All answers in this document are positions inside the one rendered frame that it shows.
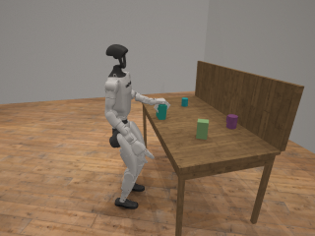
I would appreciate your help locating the robot left hand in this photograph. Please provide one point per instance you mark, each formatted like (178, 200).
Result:
(161, 101)

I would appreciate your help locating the left robot foot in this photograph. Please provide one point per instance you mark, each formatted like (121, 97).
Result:
(138, 188)

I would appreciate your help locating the left robot forearm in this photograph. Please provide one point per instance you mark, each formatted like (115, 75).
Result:
(145, 99)

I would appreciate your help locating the right robot forearm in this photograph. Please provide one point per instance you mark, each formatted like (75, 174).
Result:
(121, 127)

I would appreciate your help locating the sponge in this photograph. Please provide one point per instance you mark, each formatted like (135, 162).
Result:
(162, 108)

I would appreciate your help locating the robot right hand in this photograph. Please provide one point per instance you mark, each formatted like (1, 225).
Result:
(139, 148)

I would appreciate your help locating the left robot upper arm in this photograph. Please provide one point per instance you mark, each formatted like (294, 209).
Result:
(132, 92)

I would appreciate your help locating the robot left thigh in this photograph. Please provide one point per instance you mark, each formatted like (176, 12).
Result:
(135, 130)

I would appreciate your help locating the right robot upper arm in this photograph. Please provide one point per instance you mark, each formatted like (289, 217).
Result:
(111, 88)

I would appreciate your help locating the table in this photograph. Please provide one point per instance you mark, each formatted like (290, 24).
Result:
(266, 109)

